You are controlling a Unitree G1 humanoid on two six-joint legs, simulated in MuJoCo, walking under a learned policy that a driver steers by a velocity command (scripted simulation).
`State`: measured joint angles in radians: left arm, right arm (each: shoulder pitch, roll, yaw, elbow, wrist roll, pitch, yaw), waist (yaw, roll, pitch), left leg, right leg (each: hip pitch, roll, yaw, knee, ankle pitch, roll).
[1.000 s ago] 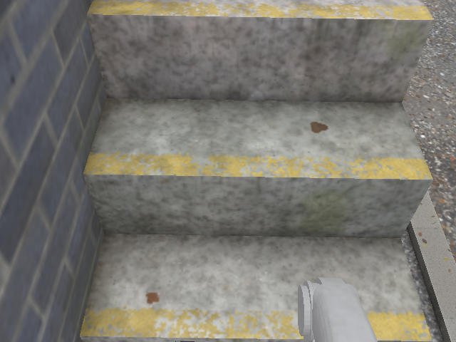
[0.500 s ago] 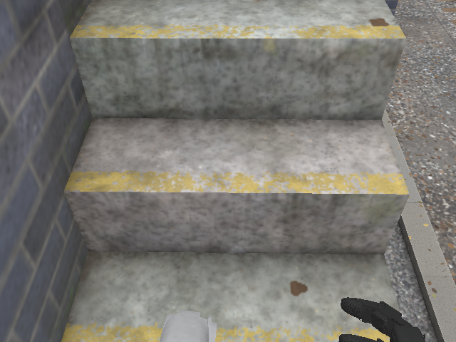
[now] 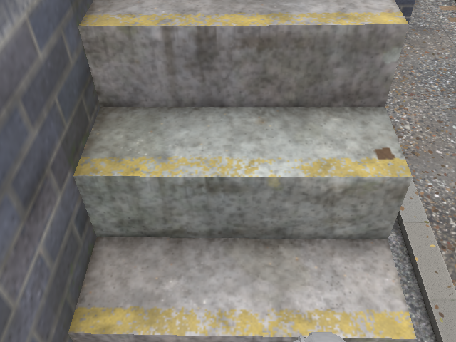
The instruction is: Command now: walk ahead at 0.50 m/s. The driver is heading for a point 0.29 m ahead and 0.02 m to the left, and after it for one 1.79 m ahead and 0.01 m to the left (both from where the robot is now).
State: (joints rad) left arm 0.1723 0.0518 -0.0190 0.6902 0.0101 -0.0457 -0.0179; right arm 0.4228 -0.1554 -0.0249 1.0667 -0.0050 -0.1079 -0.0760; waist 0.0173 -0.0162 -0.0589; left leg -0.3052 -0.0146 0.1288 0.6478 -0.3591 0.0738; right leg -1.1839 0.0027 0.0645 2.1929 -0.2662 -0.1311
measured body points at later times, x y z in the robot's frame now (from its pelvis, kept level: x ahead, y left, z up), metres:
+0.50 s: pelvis +0.21 -0.06 +0.20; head +0.17 -0.07 +0.65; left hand +0.21 +0.19 +0.06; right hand +0.42 -0.28 +0.13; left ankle +0.22 +0.08 -0.23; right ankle +0.26 -0.20 -0.51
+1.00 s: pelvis +0.39 +0.09 +0.36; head +0.39 +0.16 +0.81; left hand +0.49 +0.31 +0.20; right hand +0.44 -0.17 +0.27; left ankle +0.46 +0.20 -0.31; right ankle +0.32 -0.10 -0.10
